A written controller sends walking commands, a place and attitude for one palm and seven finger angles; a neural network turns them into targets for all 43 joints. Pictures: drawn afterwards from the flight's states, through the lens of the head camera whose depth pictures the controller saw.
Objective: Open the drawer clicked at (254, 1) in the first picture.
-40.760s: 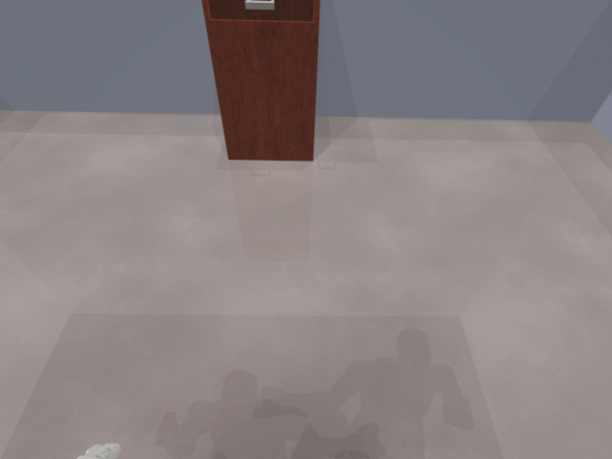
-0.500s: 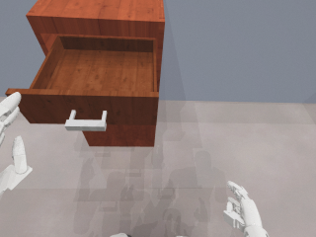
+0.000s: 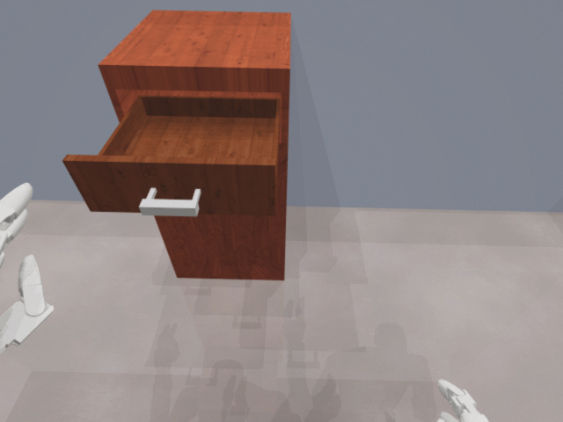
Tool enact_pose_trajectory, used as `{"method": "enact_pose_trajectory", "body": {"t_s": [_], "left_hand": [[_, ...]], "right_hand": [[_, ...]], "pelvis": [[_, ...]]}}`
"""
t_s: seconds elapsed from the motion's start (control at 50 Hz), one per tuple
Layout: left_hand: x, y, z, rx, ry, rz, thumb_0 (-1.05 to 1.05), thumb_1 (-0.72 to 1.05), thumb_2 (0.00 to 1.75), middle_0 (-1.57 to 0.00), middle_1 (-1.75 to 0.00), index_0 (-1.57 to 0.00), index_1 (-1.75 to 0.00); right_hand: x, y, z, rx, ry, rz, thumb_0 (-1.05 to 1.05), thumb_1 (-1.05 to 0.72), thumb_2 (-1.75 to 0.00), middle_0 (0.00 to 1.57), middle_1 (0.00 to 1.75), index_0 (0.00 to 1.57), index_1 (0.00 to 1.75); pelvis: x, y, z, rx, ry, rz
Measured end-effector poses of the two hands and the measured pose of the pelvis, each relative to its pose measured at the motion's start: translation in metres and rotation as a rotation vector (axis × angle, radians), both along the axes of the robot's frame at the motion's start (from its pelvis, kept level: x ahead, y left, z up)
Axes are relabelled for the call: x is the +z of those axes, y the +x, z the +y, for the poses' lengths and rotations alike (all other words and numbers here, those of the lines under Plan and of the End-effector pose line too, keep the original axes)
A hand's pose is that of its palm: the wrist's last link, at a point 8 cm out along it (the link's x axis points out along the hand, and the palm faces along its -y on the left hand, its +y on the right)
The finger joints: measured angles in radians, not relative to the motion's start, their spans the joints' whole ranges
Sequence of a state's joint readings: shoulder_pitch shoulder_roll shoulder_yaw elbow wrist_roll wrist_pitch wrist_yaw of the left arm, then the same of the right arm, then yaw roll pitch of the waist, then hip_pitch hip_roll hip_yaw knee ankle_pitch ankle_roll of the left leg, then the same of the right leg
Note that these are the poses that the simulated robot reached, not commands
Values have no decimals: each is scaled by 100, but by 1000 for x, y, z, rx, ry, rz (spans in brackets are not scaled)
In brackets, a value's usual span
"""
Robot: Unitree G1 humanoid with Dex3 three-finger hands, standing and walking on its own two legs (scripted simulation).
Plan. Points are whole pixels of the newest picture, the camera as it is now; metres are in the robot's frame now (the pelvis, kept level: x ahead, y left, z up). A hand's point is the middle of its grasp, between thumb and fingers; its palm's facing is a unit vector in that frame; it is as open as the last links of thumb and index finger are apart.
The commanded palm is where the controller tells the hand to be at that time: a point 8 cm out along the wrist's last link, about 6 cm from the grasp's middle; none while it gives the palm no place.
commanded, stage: stop stepping back and stand still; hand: left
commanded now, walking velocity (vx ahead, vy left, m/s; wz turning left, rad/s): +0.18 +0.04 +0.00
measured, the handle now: (172, 200) +0.52 +0.23 +0.01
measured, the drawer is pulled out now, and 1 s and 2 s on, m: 0.29 0.29 0.29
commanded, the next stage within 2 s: let the arm hang, fingers relaxed in 0.22 s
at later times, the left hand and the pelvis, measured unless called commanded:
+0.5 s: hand (133, 417) +0.17 +0.22 -0.08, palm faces +0.09 -0.94 -0.34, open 7.4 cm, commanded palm none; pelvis +0.00 +0.00 -0.01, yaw +2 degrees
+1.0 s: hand out of the picture -0.01 +0.19 -0.16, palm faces +0.05 -0.98 -0.20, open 7.4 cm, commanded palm none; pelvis +0.02 +0.02 +0.01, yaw +0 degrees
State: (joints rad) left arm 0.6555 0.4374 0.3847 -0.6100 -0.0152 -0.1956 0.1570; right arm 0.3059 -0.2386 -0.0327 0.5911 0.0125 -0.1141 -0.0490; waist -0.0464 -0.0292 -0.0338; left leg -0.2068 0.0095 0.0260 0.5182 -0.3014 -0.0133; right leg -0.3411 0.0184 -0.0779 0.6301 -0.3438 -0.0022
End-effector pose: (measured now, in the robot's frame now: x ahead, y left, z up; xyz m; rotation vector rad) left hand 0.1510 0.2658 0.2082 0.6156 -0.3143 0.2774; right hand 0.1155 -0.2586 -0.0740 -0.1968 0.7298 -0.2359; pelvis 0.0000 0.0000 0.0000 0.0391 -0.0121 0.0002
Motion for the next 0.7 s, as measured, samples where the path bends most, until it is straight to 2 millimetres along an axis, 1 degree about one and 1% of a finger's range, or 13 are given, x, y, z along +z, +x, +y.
{"method": "enact_pose_trajectory", "body": {"t_s": [0.06, 0.12, 0.26, 0.32, 0.34, 0.36, 0.38, 0.44, 0.5, 0.54, 0.58, 0.6, 0.7], "left_hand": [[1, -5, 0, 36, 18, -16, 1, 88, 90, -21, -31, -21, -30], [-6, -8, -1, 63, -41, -10, 1, 88, 90, -21, -31, -21, -30], [-14, -7, -8, 57, -112, 56, 1, 88, 90, -21, -30, -21, -30], [-12, -3, -8, 30, -103, 47, 1, 88, 90, -21, -31, -21, -30], [-19, 1, -6, 14, -86, 59, 1, 88, 90, -21, -30, -21, -30], [-37, 8, -2, 12, -91, 116, 1, 89, 90, -21, -30, -20, -30], [-63, 16, 4, 31, -124, 210, 0, 89, 90, -21, -30, -20, -30], [-167, 24, 14, 146, -288, 587, 0, 89, 90, -20, -30, -20, -30], [-261, -6, -2, 221, -436, 976, 0, 90, 90, -20, -30, -19, -30], [-305, -39, -22, 232, -511, 1193, 1, 91, 90, -20, -30, -19, -30], [-335, -74, -43, 236, -579, 1368, 1, 91, 90, -20, -30, -19, -30], [-342, -87, -43, 288, -621, 1396, 0, 94, 90, -20, -30, -20, -30], [-349, -139, -30, 400, -656, 1557, -2, 100, 90, -21, -30, -20, -30]], "right_hand": [[-14, 4, 5, 17, 40, 7, 1, -91, -90, 20, 30, 20, 30], [-19, 6, 11, 38, 72, 49, 1, -91, -90, 20, 30, 20, 30], [1, 13, 20, 71, 67, 56, 1, -91, -90, 20, 30, 20, 30], [7, 21, 20, 84, 35, 28, 1, -91, -90, 20, 30, 20, 30], [4, 24, 19, 103, 33, 13, 1, -91, -90, 20, 30, 20, 30], [-2, 26, 18, 123, 34, 20, 1, -91, -90, 20, 30, 20, 30], [-10, 27, 18, 134, 37, 45, 1, -91, -90, 20, 30, 20, 30], [-34, 23, 19, 137, 54, 137, 1, -91, -90, 20, 30, 20, 30], [-48, 8, 24, 109, 81, 224, 1, -91, -90, 20, 30, 20, 30], [-53, -8, 28, 84, 87, 295, 1, -91, -90, 20, 30, 20, 30], [-55, -29, 32, 55, 88, 376, 1, -91, -90, 20, 30, 20, 30], [-55, -41, 34, 43, 88, 422, 1, -91, -90, 20, 30, 20, 30], [-51, -97, 37, -6, 68, 644, 1, -94, -90, 20, 30, 20, 30]], "pelvis": [[-4, -3, -6, 4, -18, -12], [0, -6, -8, 5, -18, -9], [15, -3, -9, -3, 9, 13], [13, 0, -6, -7, -12, 17], [9, 0, -3, 7, -31, 26], [5, -2, 0, 22, -37, 29], [2, -3, 2, 30, -31, 29], [-6, -3, 3, 38, -10, 23], [-8, 0, 2, 32, -16, 3], [-7, 1, 2, 28, -29, -7], [-5, 3, 3, 23, -42, -15], [-3, 5, 2, 26, -44, -17], [7, 12, 5, 28, -51, -6]]}}
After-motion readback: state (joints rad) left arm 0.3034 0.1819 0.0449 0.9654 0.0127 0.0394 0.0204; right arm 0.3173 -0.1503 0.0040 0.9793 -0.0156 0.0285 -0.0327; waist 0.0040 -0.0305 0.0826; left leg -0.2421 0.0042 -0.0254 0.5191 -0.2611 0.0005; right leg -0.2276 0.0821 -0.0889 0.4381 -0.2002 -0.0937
